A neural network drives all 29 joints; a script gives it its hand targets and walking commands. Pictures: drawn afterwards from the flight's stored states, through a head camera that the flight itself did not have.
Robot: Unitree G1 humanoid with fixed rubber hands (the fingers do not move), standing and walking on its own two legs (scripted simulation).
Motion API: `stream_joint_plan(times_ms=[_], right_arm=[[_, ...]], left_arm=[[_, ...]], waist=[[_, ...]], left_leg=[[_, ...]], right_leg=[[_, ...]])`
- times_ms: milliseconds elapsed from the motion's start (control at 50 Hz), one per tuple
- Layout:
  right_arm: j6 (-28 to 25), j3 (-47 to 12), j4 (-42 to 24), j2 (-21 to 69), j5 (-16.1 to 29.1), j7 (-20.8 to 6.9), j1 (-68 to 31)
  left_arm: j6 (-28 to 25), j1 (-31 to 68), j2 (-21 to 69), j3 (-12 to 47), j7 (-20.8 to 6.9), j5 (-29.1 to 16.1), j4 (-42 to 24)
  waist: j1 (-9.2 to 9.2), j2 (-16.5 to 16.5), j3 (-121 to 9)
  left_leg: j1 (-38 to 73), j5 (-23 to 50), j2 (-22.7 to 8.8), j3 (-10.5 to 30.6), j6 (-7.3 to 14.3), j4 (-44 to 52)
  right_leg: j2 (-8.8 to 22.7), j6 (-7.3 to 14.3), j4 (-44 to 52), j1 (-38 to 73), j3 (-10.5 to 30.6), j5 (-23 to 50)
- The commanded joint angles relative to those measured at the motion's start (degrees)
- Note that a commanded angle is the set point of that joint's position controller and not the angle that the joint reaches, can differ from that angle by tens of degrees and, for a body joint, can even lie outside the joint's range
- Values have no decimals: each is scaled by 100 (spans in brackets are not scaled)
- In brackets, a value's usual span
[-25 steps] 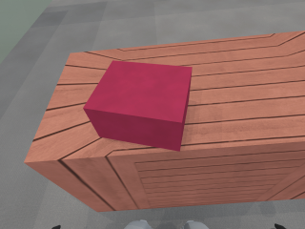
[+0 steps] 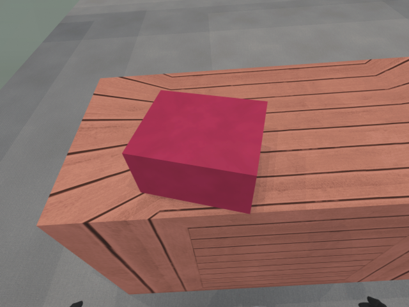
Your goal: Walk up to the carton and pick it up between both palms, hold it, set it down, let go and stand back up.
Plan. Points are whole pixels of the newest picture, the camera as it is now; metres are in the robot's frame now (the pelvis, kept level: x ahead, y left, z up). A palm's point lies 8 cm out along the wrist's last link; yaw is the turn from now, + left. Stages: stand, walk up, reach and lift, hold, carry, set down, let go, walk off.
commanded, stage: walk up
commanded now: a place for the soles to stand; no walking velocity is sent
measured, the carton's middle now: (202, 148) +0.46 +0.03 +0.04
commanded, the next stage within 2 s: none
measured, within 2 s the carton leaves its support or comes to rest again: neither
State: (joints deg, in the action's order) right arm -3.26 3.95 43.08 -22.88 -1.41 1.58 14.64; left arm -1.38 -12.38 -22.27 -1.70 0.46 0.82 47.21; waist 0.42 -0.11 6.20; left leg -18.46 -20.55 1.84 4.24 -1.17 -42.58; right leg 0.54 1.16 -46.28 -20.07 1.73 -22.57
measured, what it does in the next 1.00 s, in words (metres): stands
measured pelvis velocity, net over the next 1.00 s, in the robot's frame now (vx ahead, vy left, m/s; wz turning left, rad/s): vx -0.02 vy -0.01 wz -0.01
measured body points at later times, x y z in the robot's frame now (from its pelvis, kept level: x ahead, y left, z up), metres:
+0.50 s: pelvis +0.00 +0.01 +0.00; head +0.02 +0.00 +0.45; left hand +0.10 +0.33 -0.10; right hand +0.11 -0.31 -0.10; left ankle +0.03 +0.15 -0.71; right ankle +0.03 -0.11 -0.71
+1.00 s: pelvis -0.02 -0.01 -0.01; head -0.01 -0.02 +0.44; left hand +0.08 +0.31 -0.11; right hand +0.08 -0.33 -0.10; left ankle +0.01 +0.14 -0.69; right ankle +0.02 -0.11 -0.71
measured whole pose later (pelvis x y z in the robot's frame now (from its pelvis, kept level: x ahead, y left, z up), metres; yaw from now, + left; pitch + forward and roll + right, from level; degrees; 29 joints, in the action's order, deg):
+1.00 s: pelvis -0.02 -0.01 -0.01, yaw +0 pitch -5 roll +2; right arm -2.6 3.9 43.1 -22.9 -1.3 3.4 14.6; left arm 1.3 -12.3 -23.4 -1.7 -1.0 0.8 47.1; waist 0.4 1.1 6.7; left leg -21.1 -28.9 2.7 4.3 -0.9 -52.7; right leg -0.2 1.9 -49.4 -21.0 1.6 -23.1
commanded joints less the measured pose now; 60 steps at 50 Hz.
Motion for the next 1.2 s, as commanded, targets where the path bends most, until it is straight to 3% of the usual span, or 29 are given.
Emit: stream_joint_plan(times_ms=[0, 40, 80, 160, 200, 260, 300, 360, 400, 420, 520, 580, 620, 640, 660, 680, 720, 760, 800, 820, 840, 860, 960, 1000, 1020, 1040, 1060, 1100, 1180], right_arm=[[-119, 143, 69, -1399, 64, 54, -77], [-124, 171, -8, -1581, 36, 56, -197], [-130, 228, -29, -1606, 10, 49, -274], [-77, 150, 14, -1358, 53, 24, -306], [-41, 129, 24, -1212, 81, 32, -101], [-58, 122, 151, -1151, 108, 30, 118], [-63, 200, 116, -1105, 46, 24, 183], [-175, 199, 134, -1465, 48, 29, 325], [-161, 234, 24, -1671, 36, 49, -45], [-170, 186, -54, -1555, 54, 61, -86], [-42, 167, 37, -1296, 82, 58, -138], [-126, 159, 167, -1231, 108, 144, 424], [-148, 269, 114, -1470, 80, 160, 658], [-170, 313, -21, -1648, 52, 172, 418], [-188, 353, -76, -1805, 33, 185, 348], [-213, 429, -91, -1944, 42, 199, 364], [-228, 419, -241, -2076, 23, 256, 23], [-174, 302, -257, -1834, 5, 220, -315], [-76, 153, -287, -1188, 193, 238, -329], [-54, 97, -103, -999, 169, 274, -66], [-35, 117, -114, -1145, 171, 281, 27], [19, 234, -37, -1345, 71, 280, 285], [-92, 238, 351, -1112, 97, 188, 1129], [-118, 309, 341, -1305, 50, 224, 1216], [-187, 360, 315, -1632, -46, 259, 1153], [-192, 344, 88, -1885, -77, 254, 672], [-221, 373, -52, -1994, -87, 249, 261], [-259, 375, -207, -1926, -103, 245, -10], [-124, 206, -248, -1559, 14, 201, -561]], left_arm=[[33, 679, -1277, -422, -90, 10, -383], [102, 517, -1292, -374, -92, -37, -358], [87, 599, -1275, -434, -125, -4, -297], [2, 403, -1440, -433, -113, 1, -250], [-20, 553, -1472, -424, -120, 46, -284], [16, 574, -1451, -430, -141, 79, -373], [27, 760, -1379, -393, -145, 57, -452], [73, 666, -1392, -384, -113, -5, -366], [109, 466, -1351, -401, -83, -36, -345], [88, 485, -1395, -431, -108, -13, -313], [18, 521, -1397, -435, -127, -1, -354], [179, 728, -1576, -480, -205, 88, -601], [243, 772, -1396, -495, -203, 65, -678], [280, 648, -1303, -447, -185, 7, -638], [318, 420, -1372, -480, -156, 1, -606], [356, 600, -1371, -504, -135, 13, -655], [312, 300, -1377, -524, -179, 17, -581], [203, -208, -1304, -474, -215, 38, -412], [149, -132, -1815, -678, -194, 141, -397], [113, 274, -1713, -604, -196, 110, -399], [147, 499, -1694, -557, -197, 129, -568], [169, 607, -1680, -552, -192, 131, -624], [263, 1076, -1579, -489, -233, 132, -896], [347, 808, -1459, -468, -199, 77, -795], [351, 850, -1236, -461, -205, 43, -778], [324, 655, -1185, -469, -184, -24, -740], [313, 683, -1349, -520, -168, 1, -784], [242, 509, -1375, -554, -175, 5, -646], [219, -35, -1318, -578, -227, 4, -359]], waist=[[-81, 423, -566], [-239, -95, -385], [-252, -6, -264], [-224, 23, -357], [-109, 781, -396], [-214, 860, -494], [-24, 937, -470], [35, 70, -779], [-188, -210, -685], [-230, 136, -628], [-206, 598, -365], [61, 1281, -400], [120, 481, -652], [-83, 153, -346], [-115, 35, -477], [-110, -309, -226], [-246, -417, -226], [-577, -239, -303], [-552, 1027, -339], [-300, 1409, -263], [-274, 1637, -79], [-164, 1217, 74], [250, 1206, 30], [269, 833, -81], [116, -299, -207], [-160, -567, -50], [-185, -278, 58], [-300, -383, -31], [-591, -235, -16]], left_leg=[[-234, 854, -744, 1286, 815, 859], [-582, 5, -934, 1662, 904, 1291], [-1027, -408, -1075, 2182, 1149, 1600], [-864, -369, -581, 1043, 667, 1037], [-351, -156, -188, 654, 574, 455], [-211, -40, -117, 296, 541, 101], [147, 520, -129, 203, 494, 220], [520, 1237, -722, 1306, 796, 820], [-93, 1034, -1172, 1934, 1128, 1231], [-451, 1389, -1218, 2021, 1136, 1109], [-322, 28, -67, 351, 547, 89], [116, 659, -84, 153, 571, -39], [399, 1210, -726, 1162, 952, 490], [-137, 1270, -1175, 1836, 1174, 1137], [-20, 1859, -1791, 2670, 1567, 1274], [-63, 2273, -1900, 3061, 1795, 1446], [-295, 2163, -2049, 2976, 1937, 1446], [-1160, 1823, -1537, 1946, 1328, 986], [-1238, 994, 105, 330, 542, -1132], [-1274, -516, 324, -313, 353, -1453], [-964, -1597, 338, -234, 424, -1813], [-929, -1729, 169, -89, 438, -1814], [281, -215, 6, -699, 530, 89], [476, -521, -245, 214, 736, 1079], [322, 174, -1148, 1936, 1009, 1460], [-219, 335, -1790, 3156, 1570, 1843], [-688, 598, -2126, 3558, 1912, 1906], [-1111, 542, -1930, 3132, 1949, 1728], [-1636, 445, -927, 1832, 1056, 850]], right_leg=[[431, 396, 935, 18, 627, 484], [294, 357, 673, 19, 389, -197], [147, 285, 436, 272, 260, -232], [426, 470, 1464, 373, 729, -590], [856, 798, 1875, -27, 1185, -808], [1057, 948, 1982, -57, 1330, -679], [1024, 805, 1933, -280, 1325, -386], [471, 322, 761, -276, 566, 853], [231, 233, 288, -1, 141, 443], [255, 240, 380, 330, 181, 396], [989, 946, 2000, -75, 1331, -560], [936, 909, 1328, -256, 1045, 1319], [577, 559, 373, -540, 641, 1498], [159, 287, -232, -342, 148, 917], [94, 161, -647, -447, 185, 199], [-36, 137, -964, -556, 371, -1019], [76, 175, -892, -386, 443, -957], [94, 375, 241, 673, 116, -16], [1023, 859, 2095, 661, 1707, 511], [1486, 1216, 2252, 569, 2251, 1307], [1860, 1488, 2433, -125, 2523, 1422], [1766, 1473, 2446, -309, 2294, 525], [1072, 1063, 1491, -826, 1068, 506], [768, 675, 773, -830, 858, 327], [309, 313, -231, -927, 491, 40], [-152, 122, -807, -761, 64, -850], [-95, 167, -1162, -658, 406, -1139], [-3, 234, -1091, -218, 438, -1253], [93, 305, 404, 784, 243, 224]])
